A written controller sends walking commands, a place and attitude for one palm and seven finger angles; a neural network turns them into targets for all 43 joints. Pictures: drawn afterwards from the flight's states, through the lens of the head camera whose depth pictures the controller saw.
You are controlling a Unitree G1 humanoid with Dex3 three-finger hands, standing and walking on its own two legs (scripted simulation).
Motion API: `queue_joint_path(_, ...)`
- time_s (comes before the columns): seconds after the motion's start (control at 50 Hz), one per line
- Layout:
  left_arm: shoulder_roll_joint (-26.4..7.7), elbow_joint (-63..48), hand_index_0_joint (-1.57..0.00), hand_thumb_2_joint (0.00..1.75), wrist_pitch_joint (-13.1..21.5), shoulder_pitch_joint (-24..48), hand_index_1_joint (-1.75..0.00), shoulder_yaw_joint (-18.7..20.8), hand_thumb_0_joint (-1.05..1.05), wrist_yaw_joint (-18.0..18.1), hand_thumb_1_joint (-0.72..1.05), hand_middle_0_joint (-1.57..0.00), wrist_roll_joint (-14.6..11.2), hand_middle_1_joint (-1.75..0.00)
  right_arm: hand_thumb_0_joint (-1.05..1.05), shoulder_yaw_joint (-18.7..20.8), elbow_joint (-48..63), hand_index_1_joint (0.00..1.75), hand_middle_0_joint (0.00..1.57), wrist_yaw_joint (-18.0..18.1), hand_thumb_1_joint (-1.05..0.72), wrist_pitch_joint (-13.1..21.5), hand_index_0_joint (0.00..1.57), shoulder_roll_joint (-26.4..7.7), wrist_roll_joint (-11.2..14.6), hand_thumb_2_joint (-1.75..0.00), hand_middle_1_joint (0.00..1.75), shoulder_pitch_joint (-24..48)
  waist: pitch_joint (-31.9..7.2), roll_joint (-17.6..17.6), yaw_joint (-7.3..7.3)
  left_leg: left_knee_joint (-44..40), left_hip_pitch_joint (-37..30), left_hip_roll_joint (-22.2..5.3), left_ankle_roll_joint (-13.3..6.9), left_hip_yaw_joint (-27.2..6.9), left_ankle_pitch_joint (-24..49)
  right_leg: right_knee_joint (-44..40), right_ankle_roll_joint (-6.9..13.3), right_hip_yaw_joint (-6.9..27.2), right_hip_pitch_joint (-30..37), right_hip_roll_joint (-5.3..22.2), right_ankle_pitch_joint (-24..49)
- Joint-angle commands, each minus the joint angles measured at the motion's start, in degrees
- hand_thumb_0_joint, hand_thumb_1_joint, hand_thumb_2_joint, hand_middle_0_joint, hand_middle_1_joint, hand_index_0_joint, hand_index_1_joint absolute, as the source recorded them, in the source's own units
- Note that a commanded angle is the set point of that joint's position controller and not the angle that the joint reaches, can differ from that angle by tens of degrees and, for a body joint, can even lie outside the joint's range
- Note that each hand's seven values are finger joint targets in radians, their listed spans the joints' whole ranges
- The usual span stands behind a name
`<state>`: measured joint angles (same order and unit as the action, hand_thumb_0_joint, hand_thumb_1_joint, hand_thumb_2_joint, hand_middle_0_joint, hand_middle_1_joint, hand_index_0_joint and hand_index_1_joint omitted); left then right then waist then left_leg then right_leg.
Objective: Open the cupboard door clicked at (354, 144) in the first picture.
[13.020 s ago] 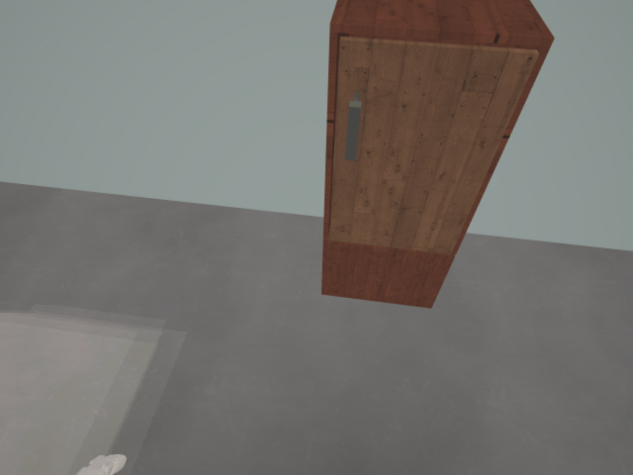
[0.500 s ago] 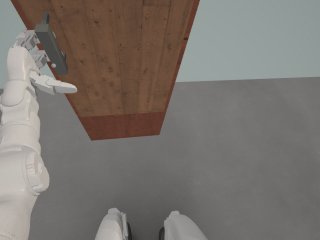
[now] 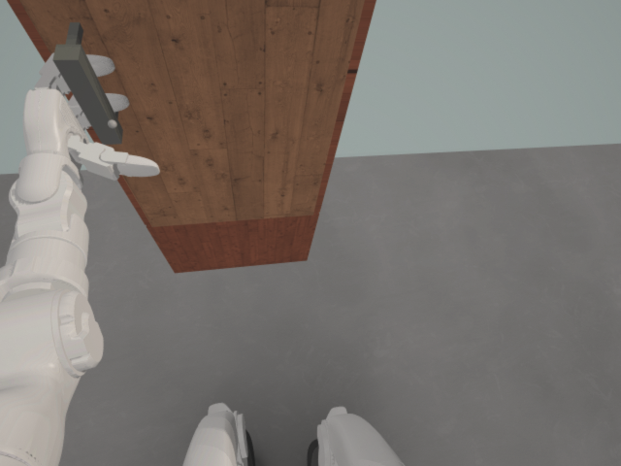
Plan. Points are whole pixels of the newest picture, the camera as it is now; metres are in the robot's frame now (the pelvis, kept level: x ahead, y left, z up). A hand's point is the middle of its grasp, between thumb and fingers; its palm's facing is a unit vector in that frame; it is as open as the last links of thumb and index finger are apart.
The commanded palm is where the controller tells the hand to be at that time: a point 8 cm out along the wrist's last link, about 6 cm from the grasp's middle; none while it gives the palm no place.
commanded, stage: slide the fingers in behind the handle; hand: left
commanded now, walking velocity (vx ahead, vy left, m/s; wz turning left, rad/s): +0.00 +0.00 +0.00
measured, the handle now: (94, 87) +0.58 +0.22 +0.08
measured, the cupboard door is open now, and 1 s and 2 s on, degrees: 0 0 39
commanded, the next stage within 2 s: close the thumb around the handle in 0.22 s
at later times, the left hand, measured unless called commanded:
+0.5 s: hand (112, 123) +0.52 +0.20 +0.07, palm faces +0.06 -1.00 -0.01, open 13.1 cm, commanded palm +0.50 +0.24 +0.08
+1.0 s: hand (113, 123) +0.53 +0.20 +0.07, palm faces +0.04 -1.00 -0.01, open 5.8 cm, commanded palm +0.50 +0.24 +0.08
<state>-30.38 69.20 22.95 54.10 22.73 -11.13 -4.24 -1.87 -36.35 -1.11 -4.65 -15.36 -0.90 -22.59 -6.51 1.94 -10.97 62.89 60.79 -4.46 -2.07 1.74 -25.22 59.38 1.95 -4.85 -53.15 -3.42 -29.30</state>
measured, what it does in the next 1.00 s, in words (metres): stands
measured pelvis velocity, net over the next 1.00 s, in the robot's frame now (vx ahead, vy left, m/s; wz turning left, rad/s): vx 0.00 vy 0.00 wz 0.00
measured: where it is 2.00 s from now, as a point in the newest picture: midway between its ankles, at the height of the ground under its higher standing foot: outside the picture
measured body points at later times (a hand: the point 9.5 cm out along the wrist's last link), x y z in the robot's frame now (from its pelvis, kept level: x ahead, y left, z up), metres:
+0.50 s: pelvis +0.00 +0.00 +0.00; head +0.14 +0.03 +0.43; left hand +0.51 +0.25 +0.08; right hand +0.00 -0.27 -0.11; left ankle +0.04 +0.10 -0.66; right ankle -0.02 -0.11 -0.66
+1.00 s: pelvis +0.00 +0.00 +0.00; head +0.14 +0.03 +0.43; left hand +0.52 +0.25 +0.07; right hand +0.00 -0.26 -0.11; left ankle +0.04 +0.10 -0.66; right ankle -0.02 -0.11 -0.66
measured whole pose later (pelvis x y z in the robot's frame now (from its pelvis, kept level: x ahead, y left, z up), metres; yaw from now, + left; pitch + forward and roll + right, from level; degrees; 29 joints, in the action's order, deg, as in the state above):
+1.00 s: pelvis +0.00 +0.00 +0.00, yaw +0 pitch +24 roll -4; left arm -30.1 69.5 22.6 54.9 22.2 -12.0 -4.2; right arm -2.0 -36.5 -0.9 -5.0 -15.3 -0.9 -22.7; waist -6.6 2.1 -10.8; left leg 63.3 61.4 -4.2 -2.4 1.6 -25.7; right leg 59.4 1.6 -4.8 -53.5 -3.3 -29.6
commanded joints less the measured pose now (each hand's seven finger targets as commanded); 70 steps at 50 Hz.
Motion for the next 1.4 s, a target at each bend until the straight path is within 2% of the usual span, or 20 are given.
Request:
queue_joint_path(0.0,-13.7,-12.5,-0.30,0.30,4.3,24.4,-1.20,0.8,0.00,-0.4,-0.50,-0.30,-0.8,-1.20,0.00,3.6,2.6,0.30,0.20,0.9,-0.90,0.6,0.20,-10.6,0.1,-0.90,0.30,-10.3,-28.6,8.2,0.04,-4.6,-30.1,2.1,-0.1,-5.3,23.1,-7.5,-0.9,3.4,4.3,-1.1,22.3)
queue_joint_path(0.08,-14.1,-10.7,-0.30,0.30,3.5,24.9,-1.20,1.3,0.00,-0.4,-0.50,-0.30,-1.3,-1.20,0.00,3.5,2.6,0.30,0.20,1.0,-0.90,0.5,0.20,-10.8,0.3,-0.90,0.30,-10.5,-26.5,5.8,-0.52,-4.8,-27.8,2.2,-0.5,-5.1,20.6,-8.0,-1.2,3.6,4.4,-1.1,20.9)
queue_joint_path(0.18,-13.4,-12.5,-0.30,0.30,4.5,25.9,-1.20,0.9,0.00,-0.4,-0.50,-0.30,-1.3,-1.20,0.00,3.8,2.1,0.30,0.20,1.1,-0.90,0.8,0.20,-10.7,0.1,-0.90,0.30,-10.7,-28.6,7.0,-0.62,-4.5,-30.3,2.1,-0.3,-5.5,22.4,-7.7,-1.0,3.4,3.4,-1.1,21.6)
queue_joint_path(0.24,-13.5,-11.1,-0.30,0.30,3.8,25.6,-1.20,0.4,0.00,-0.7,-0.50,-0.30,-1.2,-1.20,0.00,3.6,2.1,0.30,0.20,1.1,-0.90,0.7,0.20,-10.8,0.2,-0.90,0.30,-10.6,-26.7,6.5,-1.00,-4.5,-28.1,2.2,-0.5,-5.2,20.7,-8.0,-1.2,3.6,3.5,-1.0,20.7)
queue_joint_path(0.3,-14.6,-12.6,-0.30,0.30,4.2,23.8,-1.20,1.9,0.00,-0.5,-0.50,-0.30,-1.1,-1.20,0.00,3.8,2.3,0.30,0.20,1.1,-0.90,0.6,0.20,-10.8,0.1,-0.90,0.30,-10.8,-30.0,8.0,0.60,-4.5,-31.0,2.1,-0.1,-5.5,23.9,-7.4,-0.8,3.3,4.3,-1.1,22.4)
queue_joint_path(0.36,-11.1,-12.2,-0.31,0.37,4.1,25.5,-1.22,-0.6,0.00,-0.4,-0.33,-0.31,-1.4,-1.22,0.00,3.7,2.0,0.30,0.20,0.9,-0.90,0.7,0.20,-10.5,0.0,-0.90,0.30,-10.7,-27.4,7.9,-0.83,-4.4,-31.0,2.1,-0.3,-5.6,23.2,-7.7,-0.9,3.1,2.3,-1.1,21.5)
queue_joint_path(0.4,-13.8,-11.7,-0.32,0.42,3.7,26.0,-1.23,1.1,0.00,0.0,-0.22,-0.32,-1.2,-1.23,0.00,3.7,2.0,0.30,0.20,1.1,-0.90,0.5,0.20,-10.9,0.1,-0.90,0.30,-10.7,-27.1,7.2,-0.71,-4.6,-29.7,2.1,-0.3,-5.6,21.9,-7.9,-1.1,3.3,2.9,-1.1,20.9)
queue_joint_path(0.5,-14.6,-13.1,-0.34,0.54,4.5,25.0,-1.26,2.0,0.00,0.0,0.06,-0.34,-1.1,-1.26,0.00,3.8,2.1,0.30,0.20,1.0,-0.90,0.5,0.20,-10.8,-0.1,-0.90,0.30,-10.7,-29.8,8.0,0.21,-4.4,-31.5,2.0,-0.1,-5.7,24.2,-7.4,-0.9,3.2,3.6,-1.1,22.3)
queue_joint_path(0.54,-13.2,-12.9,-0.35,0.59,4.4,25.0,-1.27,0.8,0.00,-0.4,0.17,-0.35,-1.3,-1.27,0.00,3.7,2.2,0.30,0.20,1.0,-0.90,0.6,0.20,-10.6,0.0,-0.90,0.30,-10.4,-28.6,7.6,-0.17,-4.4,-30.4,2.2,-0.2,-5.3,23.2,-7.6,-1.0,3.3,4.1,-1.2,22.3)
queue_joint_path(0.64,-15.1,-10.8,-0.37,0.71,3.4,25.4,-1.30,1.4,0.00,-0.8,0.45,-0.37,-1.3,-1.30,0.00,3.5,2.4,0.30,0.20,1.3,-0.90,0.4,0.20,-11.0,0.3,-0.90,0.30,-10.4,-26.2,5.8,-0.79,-4.4,-26.8,2.3,-0.6,-5.1,20.1,-8.0,-1.2,3.7,4.2,-1.0,20.6)
queue_joint_path(0.68,-15.3,-11.5,-0.38,0.76,4.0,26.1,-1.31,1.9,0.00,-0.8,0.56,-0.38,-1.2,-1.31,0.00,3.5,2.3,0.30,0.20,1.3,-0.90,0.6,0.20,-10.9,0.1,-0.90,0.30,-10.5,-28.3,7.7,-0.34,-4.1,-28.8,2.2,-0.4,-5.4,21.9,-7.4,-1.0,3.5,3.6,-1.0,21.3)
queue_joint_path(0.72,-14.3,-12.5,-0.38,0.80,4.4,28.1,-1.33,0.6,0.00,-0.9,0.68,-0.38,-1.4,-1.33,0.00,3.5,1.9,0.30,0.20,1.3,-0.90,0.8,0.20,-10.8,0.1,-0.90,0.30,-10.5,-28.0,8.2,-1.23,-4.0,-29.8,2.0,-0.3,-5.7,21.9,-7.5,-1.1,3.5,2.4,-1.1,20.8)
queue_joint_path(0.76,-14.5,-13.7,-0.39,0.85,4.9,26.7,-1.34,1.4,0.00,-1.0,0.79,-0.39,-1.5,-1.34,0.00,3.7,2.1,0.30,0.20,1.2,-0.90,0.9,0.20,-10.9,-0.1,-0.90,0.30,-10.9,-30.7,9.9,-0.22,-3.6,-32.0,2.0,-0.1,-6.0,25.1,-6.7,-0.6,3.2,2.4,-1.2,22.3)
queue_joint_path(0.8,-12.8,-12.0,-0.40,0.90,4.3,25.7,-1.35,0.1,0.00,-1.2,0.90,-0.40,-1.5,-1.35,0.00,3.7,1.7,0.30,0.20,1.1,-0.90,0.6,0.20,-10.7,0.0,-0.90,0.30,-10.7,-29.0,9.5,-0.51,-4.0,-32.3,1.8,0.1,-6.3,24.5,-7.0,-0.8,2.7,1.2,-1.2,21.2)
queue_joint_path(0.94,-14.7,-11.4,-0.40,0.90,2.9,26.8,-1.35,2.0,0.00,0.2,0.90,-0.40,-1.5,-1.35,0.00,3.6,2.0,0.30,0.20,1.3,-0.90,0.4,0.20,-11.0,-0.1,-0.90,0.30,-11.1,-27.6,6.3,-0.96,-4.3,-29.3,1.9,-0.3,-6.0,22.9,-7.4,-1.1,2.8,2.6,-1.1,21.0)
queue_joint_path(1.02,-12.3,-13.7,-0.40,0.90,4.2,26.1,-1.35,0.6,0.00,0.7,0.90,-0.40,-1.1,-1.35,0.00,3.8,2.3,0.30,0.20,0.9,-0.90,0.5,0.20,-10.6,-0.2,-0.90,0.30,-10.7,-29.7,9.0,-0.25,-4.6,-33.1,1.8,0.2,-6.3,24.7,-7.3,-0.8,2.6,1.7,-1.2,21.1)
queue_joint_path(1.08,-14.2,-14.9,-0.40,0.90,5.1,25.9,-1.35,1.8,0.00,1.0,0.90,-0.40,-0.9,-1.35,0.00,3.8,2.3,0.30,0.20,0.8,-0.90,0.5,0.20,-10.8,-0.2,-0.90,0.30,-10.5,-30.5,9.5,0.35,-4.6,-33.3,1.8,0.3,-6.2,25.5,-7.0,-0.7,2.8,2.5,-1.3,22.0)
queue_joint_path(1.12,-12.8,-14.5,-0.40,0.90,5.3,27.0,-1.35,0.5,0.00,0.9,0.90,-0.40,-0.8,-1.35,0.00,3.8,1.9,0.30,0.20,0.7,-0.90,0.5,0.20,-10.6,-0.2,-0.90,0.30,-10.4,-29.1,9.1,-0.42,-4.5,-33.0,1.7,0.3,-6.4,24.6,-7.3,-0.8,2.7,1.8,-1.3,21.3)
queue_joint_path(1.2,-12.1,-16.5,-0.40,0.90,6.1,21.2,-1.35,1.1,0.00,0.8,0.90,-0.40,-1.2,-1.35,0.00,4.1,2.9,0.30,0.20,0.6,-0.90,0.4,0.20,-10.5,-0.2,-0.90,0.30,-10.0,-31.9,9.1,1.55,-5.2,-34.9,1.9,0.4,-5.9,27.0,-7.2,-0.6,2.6,4.2,-1.4,23.4)
queue_joint_path(1.38,-6.4,-29.5,-0.40,0.90,6.2,0.0,-1.35,-0.3,0.00,0.0,0.90,-0.40,-4.8,-1.35,0.00,4.9,6.6,0.30,0.20,-0.3,-0.90,-0.4,0.20,-9.3,1.3,-0.90,0.30,-6.5,-31.8,6.1,6.01,-7.9,-35.9,2.7,0.2,-3.6,31.2,-8.5,-0.8,2.7,13.2,-1.5,31.2)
